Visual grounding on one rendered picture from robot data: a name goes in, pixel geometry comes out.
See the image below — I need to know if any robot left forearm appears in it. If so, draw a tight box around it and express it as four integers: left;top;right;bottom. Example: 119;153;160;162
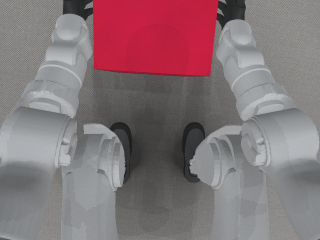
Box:
0;13;93;158

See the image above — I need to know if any left robot upper arm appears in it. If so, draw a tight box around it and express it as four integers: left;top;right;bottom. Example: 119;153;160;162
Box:
0;106;78;240

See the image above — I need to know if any robot right hand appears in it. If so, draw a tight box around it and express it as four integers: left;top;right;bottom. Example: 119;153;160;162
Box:
216;0;246;31

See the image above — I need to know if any robot right forearm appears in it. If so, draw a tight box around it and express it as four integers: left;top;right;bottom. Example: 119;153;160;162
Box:
216;19;319;151

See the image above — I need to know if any right robot upper arm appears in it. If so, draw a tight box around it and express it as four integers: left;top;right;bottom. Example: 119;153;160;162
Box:
241;108;320;240

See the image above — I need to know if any carton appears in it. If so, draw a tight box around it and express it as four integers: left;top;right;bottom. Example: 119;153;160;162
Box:
93;0;219;77

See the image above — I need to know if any robot left hand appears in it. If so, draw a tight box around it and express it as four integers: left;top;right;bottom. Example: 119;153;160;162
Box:
63;0;93;21

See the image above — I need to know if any left robot thigh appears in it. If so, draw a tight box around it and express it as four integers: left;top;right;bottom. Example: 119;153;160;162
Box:
60;134;125;240

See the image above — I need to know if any left robot shin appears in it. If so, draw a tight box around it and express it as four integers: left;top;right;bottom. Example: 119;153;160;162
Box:
61;123;126;179

